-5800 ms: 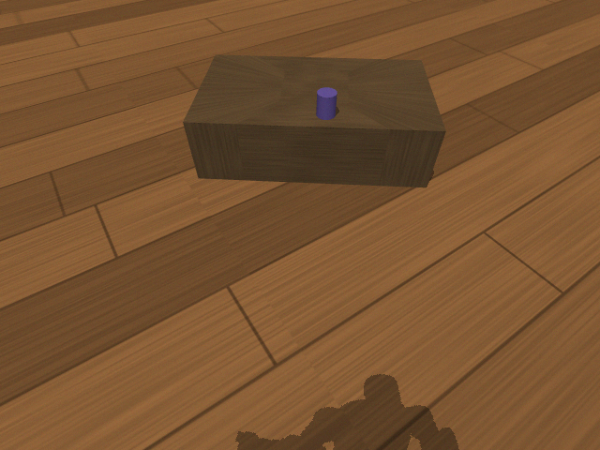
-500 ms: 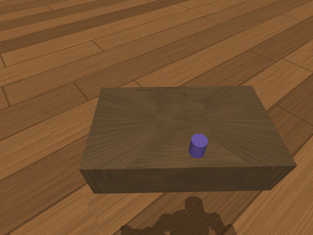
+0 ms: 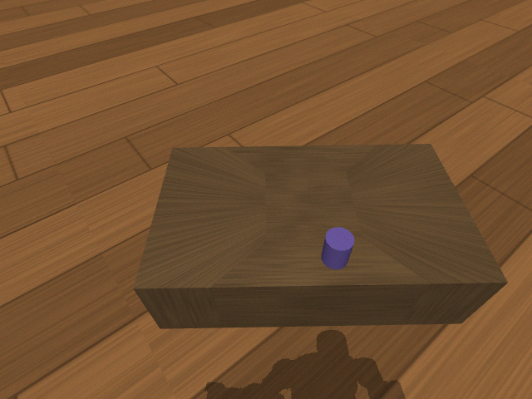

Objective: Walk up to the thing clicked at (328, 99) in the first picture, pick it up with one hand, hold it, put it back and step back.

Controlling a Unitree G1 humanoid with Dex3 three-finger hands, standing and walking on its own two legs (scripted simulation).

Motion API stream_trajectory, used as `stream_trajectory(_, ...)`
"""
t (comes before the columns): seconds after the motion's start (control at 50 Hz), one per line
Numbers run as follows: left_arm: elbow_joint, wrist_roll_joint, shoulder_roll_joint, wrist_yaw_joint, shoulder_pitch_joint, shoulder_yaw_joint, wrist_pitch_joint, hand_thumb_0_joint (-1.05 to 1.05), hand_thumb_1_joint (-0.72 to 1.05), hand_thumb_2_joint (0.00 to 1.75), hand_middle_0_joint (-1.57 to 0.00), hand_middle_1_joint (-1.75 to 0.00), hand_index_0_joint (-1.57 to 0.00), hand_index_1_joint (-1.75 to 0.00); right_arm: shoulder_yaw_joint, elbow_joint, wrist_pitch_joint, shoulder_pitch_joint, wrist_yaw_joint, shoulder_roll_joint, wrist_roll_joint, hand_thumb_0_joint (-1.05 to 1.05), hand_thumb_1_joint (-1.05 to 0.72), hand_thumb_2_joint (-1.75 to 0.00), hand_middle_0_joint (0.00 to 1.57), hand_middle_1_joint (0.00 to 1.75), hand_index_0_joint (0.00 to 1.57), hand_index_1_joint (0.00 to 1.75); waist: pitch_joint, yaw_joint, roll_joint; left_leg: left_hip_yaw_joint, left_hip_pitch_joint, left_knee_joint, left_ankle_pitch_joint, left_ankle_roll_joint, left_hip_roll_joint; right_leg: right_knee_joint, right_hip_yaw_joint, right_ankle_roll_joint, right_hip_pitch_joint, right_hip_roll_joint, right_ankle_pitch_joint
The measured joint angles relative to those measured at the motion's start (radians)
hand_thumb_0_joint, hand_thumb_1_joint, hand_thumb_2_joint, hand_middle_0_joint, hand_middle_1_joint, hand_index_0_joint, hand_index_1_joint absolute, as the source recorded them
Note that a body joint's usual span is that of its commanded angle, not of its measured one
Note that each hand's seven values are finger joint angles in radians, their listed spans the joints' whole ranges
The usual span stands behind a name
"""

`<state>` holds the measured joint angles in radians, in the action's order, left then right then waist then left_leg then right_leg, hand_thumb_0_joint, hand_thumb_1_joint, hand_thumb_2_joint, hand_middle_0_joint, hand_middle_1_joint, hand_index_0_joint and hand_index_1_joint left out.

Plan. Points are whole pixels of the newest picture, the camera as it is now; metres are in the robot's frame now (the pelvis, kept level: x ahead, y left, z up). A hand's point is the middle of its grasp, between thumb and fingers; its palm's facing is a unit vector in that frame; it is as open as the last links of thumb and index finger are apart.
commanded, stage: stand
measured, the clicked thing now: (337, 248) +0.62 -0.22 -0.40
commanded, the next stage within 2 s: walk up in 1.90 s
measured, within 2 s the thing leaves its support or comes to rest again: neither
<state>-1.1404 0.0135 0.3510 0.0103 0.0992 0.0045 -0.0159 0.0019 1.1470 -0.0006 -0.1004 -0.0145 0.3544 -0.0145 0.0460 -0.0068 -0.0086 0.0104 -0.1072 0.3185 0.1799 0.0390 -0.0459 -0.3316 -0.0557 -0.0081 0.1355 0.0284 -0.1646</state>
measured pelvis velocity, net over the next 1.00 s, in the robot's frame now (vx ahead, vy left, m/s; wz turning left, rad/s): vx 0.00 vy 0.00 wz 0.00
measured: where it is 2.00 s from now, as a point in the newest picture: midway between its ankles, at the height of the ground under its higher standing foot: outside the picture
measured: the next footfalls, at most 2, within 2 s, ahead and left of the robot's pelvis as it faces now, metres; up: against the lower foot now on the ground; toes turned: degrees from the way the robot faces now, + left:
none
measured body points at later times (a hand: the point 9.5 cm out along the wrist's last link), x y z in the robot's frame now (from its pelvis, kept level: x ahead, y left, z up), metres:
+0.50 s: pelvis +0.00 +0.00 +0.00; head +0.01 -0.01 +0.45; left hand +0.09 +0.30 -0.13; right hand +0.07 -0.31 -0.13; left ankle +0.00 +0.14 -0.75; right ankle +0.01 -0.12 -0.75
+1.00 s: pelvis +0.00 +0.00 +0.00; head +0.01 +0.00 +0.45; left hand +0.08 +0.30 -0.13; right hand +0.07 -0.30 -0.13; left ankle +0.00 +0.14 -0.75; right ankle +0.01 -0.12 -0.75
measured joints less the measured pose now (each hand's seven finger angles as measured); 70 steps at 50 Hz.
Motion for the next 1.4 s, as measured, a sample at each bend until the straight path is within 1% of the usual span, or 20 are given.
stream_trajectory(0.48, 0.006, 0.001, 0.002, -0.002, 0.001, -0.004, -0.001, 0.00, 0.90, 0.89, -0.21, -0.30, -0.20, -0.30, 0.001, -0.012, 0.001, -0.008, 0.001, -0.002, 0.000, 0.00, -0.91, -0.90, 0.20, 0.30, 0.20, 0.30, -0.002, -0.001, 0.002, 0.000, 0.012, -0.008, 0.001, 0.006, -0.009, 0.007, 0.000, 0.006, -0.011, -0.009, -0.001)
stream_trajectory(1.4, 0.011, 0.002, 0.003, -0.002, 0.012, -0.004, 0.001, 0.00, 0.90, 0.89, -0.21, -0.30, -0.20, -0.30, -0.003, -0.019, 0.001, -0.016, 0.004, -0.005, 0.000, 0.00, -0.91, -0.90, 0.20, 0.30, 0.20, 0.30, 0.004, 0.002, 0.007, 0.005, 0.016, -0.007, 0.007, 0.001, -0.003, 0.004, 0.005, 0.001, -0.012, -0.003, -0.006)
